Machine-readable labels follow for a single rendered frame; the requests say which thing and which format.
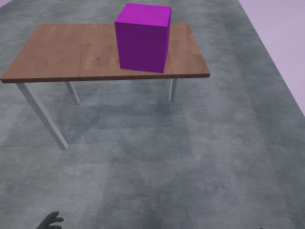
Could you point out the table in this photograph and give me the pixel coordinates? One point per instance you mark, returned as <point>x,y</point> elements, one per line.
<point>89,52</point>

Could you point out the carton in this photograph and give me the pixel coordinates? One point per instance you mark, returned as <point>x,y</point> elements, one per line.
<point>142,36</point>

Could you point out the robot left hand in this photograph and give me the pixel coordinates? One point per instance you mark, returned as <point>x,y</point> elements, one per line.
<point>51,218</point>

